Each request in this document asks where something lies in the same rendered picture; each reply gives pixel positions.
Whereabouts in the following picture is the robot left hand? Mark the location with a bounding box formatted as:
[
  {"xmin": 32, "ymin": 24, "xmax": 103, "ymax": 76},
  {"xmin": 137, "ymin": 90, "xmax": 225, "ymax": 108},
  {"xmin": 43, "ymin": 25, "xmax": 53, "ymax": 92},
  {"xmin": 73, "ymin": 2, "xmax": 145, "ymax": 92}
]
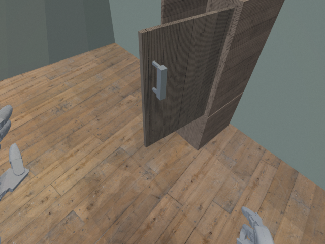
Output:
[{"xmin": 0, "ymin": 105, "xmax": 29, "ymax": 201}]

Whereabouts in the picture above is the handle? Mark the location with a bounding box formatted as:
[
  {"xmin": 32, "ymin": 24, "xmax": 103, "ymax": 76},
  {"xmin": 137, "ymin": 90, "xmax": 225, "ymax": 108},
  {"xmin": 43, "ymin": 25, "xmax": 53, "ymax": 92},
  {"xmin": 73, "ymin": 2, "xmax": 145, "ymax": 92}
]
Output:
[{"xmin": 152, "ymin": 61, "xmax": 167, "ymax": 101}]

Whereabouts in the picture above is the robot right hand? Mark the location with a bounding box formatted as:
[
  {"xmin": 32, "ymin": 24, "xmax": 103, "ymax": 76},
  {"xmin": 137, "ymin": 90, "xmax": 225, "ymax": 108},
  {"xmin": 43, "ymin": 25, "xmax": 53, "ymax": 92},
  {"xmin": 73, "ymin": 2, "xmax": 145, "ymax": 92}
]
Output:
[{"xmin": 237, "ymin": 206, "xmax": 274, "ymax": 244}]

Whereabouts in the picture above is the cupboard door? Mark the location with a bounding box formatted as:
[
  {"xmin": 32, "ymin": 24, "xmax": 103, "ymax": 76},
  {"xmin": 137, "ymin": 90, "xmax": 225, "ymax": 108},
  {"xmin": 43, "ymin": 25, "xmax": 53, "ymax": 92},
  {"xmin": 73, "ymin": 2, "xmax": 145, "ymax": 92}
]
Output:
[{"xmin": 138, "ymin": 6, "xmax": 234, "ymax": 147}]

